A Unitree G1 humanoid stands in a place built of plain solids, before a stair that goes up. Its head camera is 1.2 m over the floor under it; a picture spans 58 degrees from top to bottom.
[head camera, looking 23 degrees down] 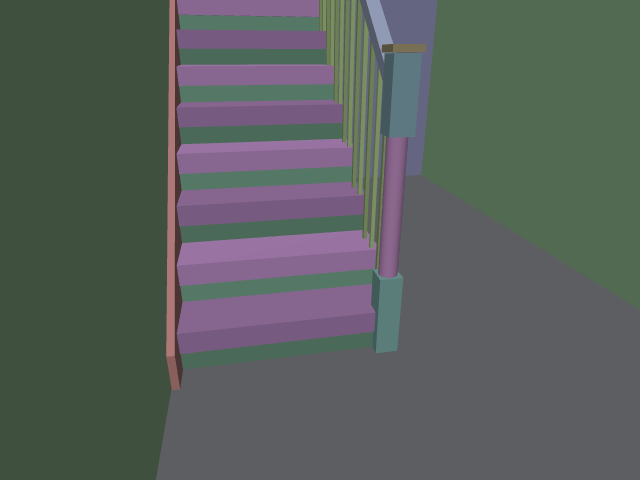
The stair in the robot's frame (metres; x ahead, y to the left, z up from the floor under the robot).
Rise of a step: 0.19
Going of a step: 0.22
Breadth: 0.91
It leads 11 degrees to the left of straight ahead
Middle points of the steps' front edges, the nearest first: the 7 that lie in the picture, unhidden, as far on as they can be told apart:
1.51 0.16 0.19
1.74 0.16 0.38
1.95 0.21 0.57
2.18 0.25 0.76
2.39 0.29 0.96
2.61 0.33 1.15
2.84 0.38 1.34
